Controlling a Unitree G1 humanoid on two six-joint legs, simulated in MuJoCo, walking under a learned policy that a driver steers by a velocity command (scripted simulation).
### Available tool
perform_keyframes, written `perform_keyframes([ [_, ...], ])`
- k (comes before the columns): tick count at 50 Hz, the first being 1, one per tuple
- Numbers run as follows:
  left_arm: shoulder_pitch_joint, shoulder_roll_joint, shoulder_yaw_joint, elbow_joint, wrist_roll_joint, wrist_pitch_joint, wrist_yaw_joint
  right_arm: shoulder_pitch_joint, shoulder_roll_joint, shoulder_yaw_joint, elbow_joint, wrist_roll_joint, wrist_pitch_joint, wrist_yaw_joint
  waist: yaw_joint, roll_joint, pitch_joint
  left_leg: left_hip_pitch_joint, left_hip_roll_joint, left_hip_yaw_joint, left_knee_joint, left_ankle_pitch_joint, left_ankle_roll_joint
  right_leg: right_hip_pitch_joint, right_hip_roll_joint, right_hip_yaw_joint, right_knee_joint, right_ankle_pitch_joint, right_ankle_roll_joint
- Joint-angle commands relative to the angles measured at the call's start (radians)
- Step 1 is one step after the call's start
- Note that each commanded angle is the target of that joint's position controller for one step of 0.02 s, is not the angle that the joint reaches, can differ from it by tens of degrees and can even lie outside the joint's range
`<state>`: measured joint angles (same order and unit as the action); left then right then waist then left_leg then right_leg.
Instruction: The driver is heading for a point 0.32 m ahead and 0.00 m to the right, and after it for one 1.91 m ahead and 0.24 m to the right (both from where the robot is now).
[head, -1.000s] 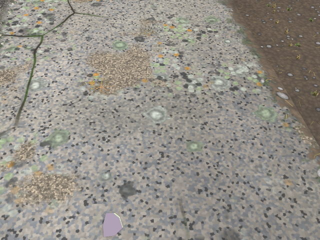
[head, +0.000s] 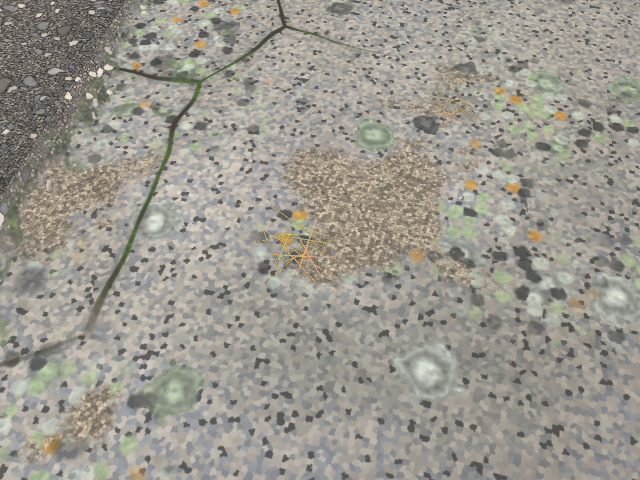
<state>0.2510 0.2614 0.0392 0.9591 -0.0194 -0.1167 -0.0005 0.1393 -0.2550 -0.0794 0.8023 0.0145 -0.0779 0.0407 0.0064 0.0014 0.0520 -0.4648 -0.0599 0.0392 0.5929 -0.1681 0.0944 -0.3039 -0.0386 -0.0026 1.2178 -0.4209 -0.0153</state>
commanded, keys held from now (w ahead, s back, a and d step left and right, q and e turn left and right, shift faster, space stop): w+q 0.12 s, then w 0.12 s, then w+e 0.42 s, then s+e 0.32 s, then s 0.02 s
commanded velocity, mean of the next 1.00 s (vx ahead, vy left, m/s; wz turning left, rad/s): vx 0.38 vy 0.00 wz -0.13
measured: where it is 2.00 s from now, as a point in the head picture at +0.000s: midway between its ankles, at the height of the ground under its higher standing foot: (372, 311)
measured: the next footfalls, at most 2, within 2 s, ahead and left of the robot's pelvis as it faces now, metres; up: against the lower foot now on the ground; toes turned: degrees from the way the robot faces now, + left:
right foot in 0.42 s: +0.44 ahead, -0.11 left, +0.00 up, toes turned +5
left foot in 0.90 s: +0.71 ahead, +0.05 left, +0.00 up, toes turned -15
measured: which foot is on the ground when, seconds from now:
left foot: down 0.00-0.42, up 0.44-0.88, down 0.90-1.00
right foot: up 0.00-0.40, down 0.42-0.90, up 0.92-1.00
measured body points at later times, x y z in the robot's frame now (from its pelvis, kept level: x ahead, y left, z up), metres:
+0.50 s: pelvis +0.31 -0.04 +0.00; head +0.34 -0.04 +0.45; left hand +0.46 +0.23 -0.10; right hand +0.38 -0.32 -0.13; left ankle +0.13 +0.07 -0.65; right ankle +0.40 -0.11 -0.72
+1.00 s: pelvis +0.53 -0.02 +0.00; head +0.58 -0.02 +0.45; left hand +0.67 +0.25 -0.11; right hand +0.71 -0.30 -0.07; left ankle +0.67 +0.06 -0.72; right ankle +0.41 -0.12 -0.63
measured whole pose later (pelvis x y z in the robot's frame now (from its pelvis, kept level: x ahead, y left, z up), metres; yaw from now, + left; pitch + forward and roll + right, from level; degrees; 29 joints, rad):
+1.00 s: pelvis +0.53 -0.02 +0.00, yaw -14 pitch +3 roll +0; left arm 0.27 0.31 0.07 0.72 -0.02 0.03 0.03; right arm 0.02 -0.24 -0.03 0.64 -0.03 -0.06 -0.01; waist 0.05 -0.02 0.06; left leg -0.47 -0.03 -0.02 0.47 -0.05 0.03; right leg -0.45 0.13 0.15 1.23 -0.62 0.07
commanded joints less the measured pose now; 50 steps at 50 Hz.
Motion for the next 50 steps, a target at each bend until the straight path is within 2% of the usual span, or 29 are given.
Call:
perform_keyframes([
  [1,-0.058,0.131,0.035,-0.110,0.007,-0.044,0.004,0.096,-0.104,-0.024,-0.052,-0.010,-0.010,-0.009,-0.021,-0.004,-0.158,0.432,0.276,-0.430,-0.317,0.190,0.201,-0.395,-0.082,0.087,0.016,0.091,-0.024],
  [2,-0.040,0.127,0.039,-0.114,0.012,-0.025,0.005,0.069,-0.094,-0.019,-0.065,-0.015,-0.010,-0.011,0.009,0.008,-0.140,0.348,0.251,-0.402,-0.342,0.213,0.198,-0.334,-0.096,0.091,-0.025,0.102,-0.016],
  [5,-0.062,0.092,0.040,-0.142,0.032,0.008,0.012,0.094,-0.139,-0.030,-0.069,-0.004,-0.015,-0.027,0.025,0.021,-0.098,0.234,0.217,-0.327,-0.382,0.284,0.208,-0.314,-0.083,0.061,-0.177,0.179,0.034],
  [7,-0.141,0.081,0.036,-0.171,0.036,0.011,0.015,0.130,-0.156,-0.034,-0.064,-0.001,-0.014,-0.043,0.003,0.033,-0.074,0.220,0.194,-0.285,-0.390,0.280,0.190,-0.334,-0.065,0.049,-0.335,0.307,0.058],
  [11,-0.265,0.048,0.020,-0.199,0.026,-0.001,-0.001,0.198,-0.139,-0.027,-0.038,0.000,-0.010,-0.051,-0.063,0.080,-0.057,0.218,0.157,-0.225,-0.383,0.171,0.128,-0.245,-0.016,0.020,-0.617,0.566,0.048],
  [14,-0.315,0.072,0.020,-0.220,0.013,-0.008,-0.014,0.235,-0.142,-0.025,-0.013,-0.001,-0.012,-0.048,-0.089,0.096,-0.032,0.322,0.210,-0.256,-0.356,0.137,0.124,-0.279,-0.017,0.026,-0.679,0.568,0.019],
  [17,-0.343,0.096,0.022,-0.246,0.010,-0.019,-0.033,0.259,-0.158,-0.029,0.005,-0.007,-0.003,-0.054,-0.090,0.096,-0.016,0.490,0.282,-0.279,-0.302,0.253,0.111,-0.363,-0.016,0.020,-0.708,0.435,-0.035],
  [19,-0.275,0.117,0.029,-0.236,0.007,-0.021,-0.041,0.231,-0.174,-0.033,0.001,-0.010,0.006,-0.060,-0.047,0.111,-0.048,0.538,0.282,-0.242,-0.226,0.489,0.082,-0.276,0.016,-0.010,-0.722,0.348,-0.075],
  [20,-0.178,0.139,0.043,-0.209,0.009,-0.021,-0.042,0.207,-0.176,-0.031,-0.006,-0.010,0.011,-0.061,0.007,0.107,-0.112,0.533,0.248,-0.197,-0.121,0.675,0.062,-0.133,0.055,-0.045,-0.743,0.363,-0.100],
  [21,-0.024,0.179,0.061,-0.168,0.015,-0.018,-0.040,0.189,-0.162,-0.022,-0.019,-0.016,0.013,-0.063,0.076,0.076,-0.218,0.455,0.198,-0.147,0.069,0.707,0.034,0.096,0.027,0.002,-0.719,0.417,-0.142],
  [22,0.128,0.246,0.075,-0.151,0.017,-0.012,-0.040,0.232,-0.121,-0.004,-0.040,-0.040,0.007,-0.065,0.098,-0.081,-0.352,0.222,0.109,-0.091,0.388,0.376,-0.012,0.395,-0.152,0.278,-0.705,0.449,-0.234],
  [23,0.168,0.273,0.084,-0.129,0.007,-0.003,-0.049,0.341,-0.045,0.017,-0.041,-0.025,-0.017,-0.050,0.040,-0.348,-0.405,-0.167,-0.037,-0.098,0.664,-0.356,-0.077,0.669,-0.304,0.737,-0.855,0.224,-0.375],
  [24,0.145,0.190,0.065,-0.139,-0.016,0.003,-0.047,0.256,-0.130,0.009,-0.050,-0.004,-0.037,-0.043,0.081,-0.218,-0.322,-0.304,0.024,-0.182,0.743,-0.360,-0.061,0.654,-0.284,0.768,-0.916,0.027,-0.329],
  [25,0.073,0.154,0.055,-0.165,-0.007,0.010,-0.040,0.136,-0.158,0.003,-0.083,0.011,-0.051,-0.037,0.087,-0.123,-0.187,-0.348,0.066,-0.166,0.720,-0.259,-0.052,0.517,-0.252,0.632,-0.932,0.071,-0.284],
  [26,0.025,0.147,0.050,-0.184,0.008,0.014,-0.038,0.082,-0.148,0.005,-0.096,-0.003,-0.059,-0.040,0.064,-0.019,-0.126,-0.313,0.099,-0.148,0.663,-0.194,-0.051,0.382,-0.214,0.538,-0.946,0.188,-0.267],
  [27,-0.001,0.133,0.046,-0.195,0.012,0.016,-0.037,0.070,-0.144,-0.001,-0.105,-0.023,-0.061,-0.044,0.035,0.015,-0.096,-0.268,0.123,-0.142,0.588,-0.154,-0.061,0.290,-0.185,0.479,-0.961,0.299,-0.264],
  [28,-0.009,0.124,0.041,-0.201,0.018,0.017,-0.033,0.081,-0.135,-0.003,-0.113,-0.032,-0.057,-0.046,0.007,-0.009,-0.102,-0.210,0.139,-0.141,0.537,-0.135,-0.070,0.239,-0.158,0.439,-0.977,0.378,-0.262],
  [30,-0.001,0.130,0.043,-0.205,0.010,0.020,-0.026,0.097,-0.113,-0.002,-0.122,-0.032,-0.043,-0.051,-0.014,-0.055,-0.100,-0.181,0.145,-0.123,0.449,-0.134,-0.095,0.184,-0.131,0.382,-0.997,0.461,-0.269],
  [33,0.042,0.171,0.058,-0.204,0.001,0.023,-0.006,0.013,-0.092,0.005,-0.157,-0.032,-0.030,-0.061,0.003,-0.055,-0.075,-0.196,0.131,-0.100,0.283,-0.011,-0.134,0.126,-0.106,0.323,-1.015,0.522,-0.260],
  [36,0.078,0.179,0.066,-0.199,-0.001,0.051,0.014,-0.081,-0.069,0.012,-0.186,-0.035,-0.034,-0.059,0.027,-0.081,-0.071,-0.081,0.052,-0.070,0.074,0.163,-0.140,0.058,-0.023,0.217,-0.921,0.829,-0.178],
  [40,0.141,0.165,0.069,-0.197,-0.012,0.096,0.039,-0.148,-0.081,0.008,-0.213,-0.021,-0.033,-0.044,0.048,-0.115,-0.111,0.008,-0.024,-0.088,-0.068,0.224,-0.134,0.107,-0.010,0.293,-0.815,0.775,-0.112],
  [43,0.044,0.159,0.074,-0.257,-0.005,0.111,0.051,-0.070,-0.129,-0.010,-0.199,-0.024,-0.040,-0.042,-0.019,-0.133,-0.127,0.085,0.003,-0.136,-0.188,0.218,-0.111,0.170,-0.012,0.386,-0.684,0.715,-0.086],
  [44,0.006,0.144,0.069,-0.286,-0.002,0.110,0.048,0.005,-0.149,-0.016,-0.187,-0.035,-0.047,-0.048,-0.059,-0.108,-0.183,0.231,0.060,-0.147,-0.261,0.375,-0.078,0.143,0.031,0.369,-0.564,0.687,-0.053],
  [45,0.009,0.088,0.050,-0.323,0.021,0.108,0.045,0.098,-0.207,-0.024,-0.185,-0.056,-0.044,-0.063,-0.078,0.032,-0.321,0.523,0.273,-0.296,-0.160,0.822,0.004,-0.024,0.099,0.292,-0.296,0.345,0.000],
  [46,0.241,0.034,0.035,-0.299,0.013,0.100,0.037,0.088,-0.188,-0.008,-0.202,-0.079,-0.025,-0.063,0.023,0.276,-0.457,0.750,0.546,-0.568,-0.063,1.298,0.213,-0.236,0.238,0.251,-0.030,-0.412,0.045],
  [47,0.322,0.156,0.047,-0.269,0.003,0.109,0.023,0.075,-0.159,-0.008,-0.198,-0.043,-0.002,-0.055,0.035,0.254,-0.529,0.702,0.606,-0.641,-0.087,1.160,0.271,-0.260,0.137,0.230,0.124,-0.355,0.070],
  [48,0.228,0.221,0.070,-0.257,-0.007,0.132,0.027,0.010,-0.098,0.006,-0.222,-0.035,0.013,-0.058,0.009,0.141,-0.409,0.589,0.507,-0.499,-0.096,1.019,0.236,-0.291,0.099,0.190,0.194,-0.275,0.107],
  [49,0.163,0.219,0.075,-0.262,-0.009,0.157,0.037,-0.037,-0.073,0.020,-0.225,-0.035,0.032,-0.060,0.010,0.069,-0.310,0.459,0.421,-0.383,-0.127,0.881,0.191,-0.302,0.081,0.155,0.199,-0.212,0.128],
  [50,0.136,0.207,0.077,-0.266,-0.006,0.180,0.047,-0.065,-0.077,0.025,-0.227,-0.040,0.046,-0.061,0.015,0.067,-0.242,0.340,0.372,-0.333,-0.159,0.771,0.176,-0.280,0.078,0.146,0.206,-0.168,0.141],
])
